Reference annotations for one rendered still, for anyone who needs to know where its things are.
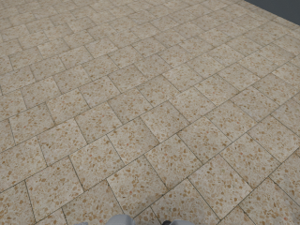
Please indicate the robot left thigh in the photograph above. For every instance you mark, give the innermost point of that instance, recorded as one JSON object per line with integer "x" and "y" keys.
{"x": 121, "y": 219}

